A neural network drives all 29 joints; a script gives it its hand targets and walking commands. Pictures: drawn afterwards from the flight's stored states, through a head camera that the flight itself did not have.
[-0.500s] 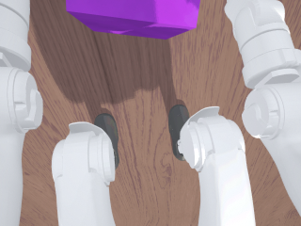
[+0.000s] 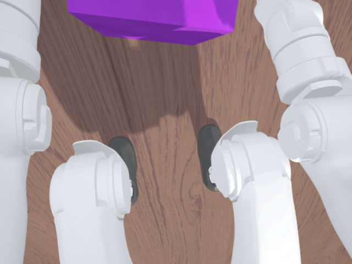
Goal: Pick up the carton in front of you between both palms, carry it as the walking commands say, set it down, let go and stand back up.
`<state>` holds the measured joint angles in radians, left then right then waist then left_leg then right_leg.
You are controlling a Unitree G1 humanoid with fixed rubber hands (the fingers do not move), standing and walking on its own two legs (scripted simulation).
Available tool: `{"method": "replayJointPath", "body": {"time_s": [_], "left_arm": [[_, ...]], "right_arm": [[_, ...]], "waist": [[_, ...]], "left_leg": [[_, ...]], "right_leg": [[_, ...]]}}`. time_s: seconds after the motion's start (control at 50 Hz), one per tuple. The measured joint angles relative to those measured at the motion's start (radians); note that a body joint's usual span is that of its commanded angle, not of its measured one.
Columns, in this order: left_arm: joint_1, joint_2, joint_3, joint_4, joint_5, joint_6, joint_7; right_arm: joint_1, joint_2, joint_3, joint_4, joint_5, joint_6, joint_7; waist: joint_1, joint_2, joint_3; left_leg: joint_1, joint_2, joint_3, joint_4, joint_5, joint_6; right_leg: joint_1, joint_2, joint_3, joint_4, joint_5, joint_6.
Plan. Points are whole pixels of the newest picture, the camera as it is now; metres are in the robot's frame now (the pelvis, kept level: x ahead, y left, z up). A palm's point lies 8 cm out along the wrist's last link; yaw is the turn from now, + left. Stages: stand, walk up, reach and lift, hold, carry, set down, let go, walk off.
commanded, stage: reach and lift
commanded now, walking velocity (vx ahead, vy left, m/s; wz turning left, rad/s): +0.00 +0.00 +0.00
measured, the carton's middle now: out of the picture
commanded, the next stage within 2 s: none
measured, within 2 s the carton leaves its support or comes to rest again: leaves its support in 0.48 s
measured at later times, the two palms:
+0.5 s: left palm out of the picture +0.59 +0.16 -0.15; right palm out of the picture +0.56 -0.14 -0.15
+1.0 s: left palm out of the picture +0.52 +0.17 +0.06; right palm out of the picture +0.51 -0.12 +0.05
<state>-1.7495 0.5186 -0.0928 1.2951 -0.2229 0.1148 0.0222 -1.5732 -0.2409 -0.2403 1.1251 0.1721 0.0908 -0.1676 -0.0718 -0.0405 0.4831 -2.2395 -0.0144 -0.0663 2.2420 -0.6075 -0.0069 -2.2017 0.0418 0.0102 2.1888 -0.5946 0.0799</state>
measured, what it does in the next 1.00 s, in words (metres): rises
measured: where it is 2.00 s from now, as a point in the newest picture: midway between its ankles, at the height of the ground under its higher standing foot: (171, 175)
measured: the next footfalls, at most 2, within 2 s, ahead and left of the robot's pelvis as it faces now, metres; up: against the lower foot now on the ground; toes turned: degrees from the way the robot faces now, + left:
none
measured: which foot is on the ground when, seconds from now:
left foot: down 0.00-1.00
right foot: down 0.00-1.00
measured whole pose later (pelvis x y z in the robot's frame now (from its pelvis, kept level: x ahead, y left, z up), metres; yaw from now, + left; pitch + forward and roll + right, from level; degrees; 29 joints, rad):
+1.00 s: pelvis -0.01 -0.01 +0.11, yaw +4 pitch +44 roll -4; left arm -1.32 0.09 0.45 0.82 0.31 0.42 0.00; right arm -1.16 0.03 -0.61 0.61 -0.25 0.44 -0.05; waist -0.04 -0.01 -0.07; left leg -2.10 -0.07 -0.09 1.79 -0.45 -0.03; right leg -2.06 0.05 0.04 1.77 -0.47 0.08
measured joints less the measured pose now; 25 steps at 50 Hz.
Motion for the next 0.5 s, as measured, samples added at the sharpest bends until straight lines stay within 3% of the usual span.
{"method": "replayJointPath", "body": {"time_s": [0.08,0.18,0.28,0.36,0.46,0.5], "left_arm": [[0.004,-0.040,0.008,-0.025,0.028,-0.006,0.009],[-0.052,-0.067,0.024,0.000,0.085,0.022,0.038],[-0.036,-0.094,0.165,-0.049,0.215,0.089,-0.003],[0.023,-0.119,0.214,-0.138,0.246,0.121,-0.027],[0.109,-0.153,0.198,-0.241,0.214,0.159,0.009],[0.157,-0.177,0.189,-0.295,0.194,0.177,0.071]], "right_arm": [[-0.005,0.021,0.006,0.001,-0.004,-0.008,0.004],[-0.014,0.044,-0.067,-0.039,-0.057,0.019,-0.021],[0.000,0.053,-0.155,-0.103,-0.155,0.097,0.041],[0.021,0.034,-0.147,-0.141,-0.156,0.137,0.063],[0.070,0.028,-0.119,-0.191,-0.117,0.171,0.034],[0.115,0.040,-0.082,-0.249,-0.090,0.193,-0.013]], "waist": [[0.007,0.002,-0.002],[0.013,0.008,0.028],[0.018,0.016,0.005],[0.031,0.019,-0.018],[0.027,0.010,-0.057],[0.022,0.007,-0.093]], "left_leg": [[0.003,-0.001,-0.001,-0.014,0.005,0.000],[0.020,-0.010,-0.007,-0.031,0.015,-0.001],[-0.002,-0.008,-0.003,-0.013,0.011,0.007],[-0.021,0.003,0.010,0.009,0.001,0.018],[-0.028,0.001,0.020,0.013,-0.005,0.016],[-0.031,-0.007,0.019,0.004,-0.002,0.011]], "right_leg": [[0.004,-0.002,-0.002,-0.015,0.005,-0.002],[0.029,-0.011,-0.009,-0.033,0.008,-0.005],[0.007,-0.007,-0.004,-0.016,0.003,-0.002],[-0.019,0.007,0.009,0.005,0.002,0.007],[-0.032,0.010,0.023,0.020,-0.007,0.009],[-0.036,0.017,0.031,0.016,-0.006,0.011]]}}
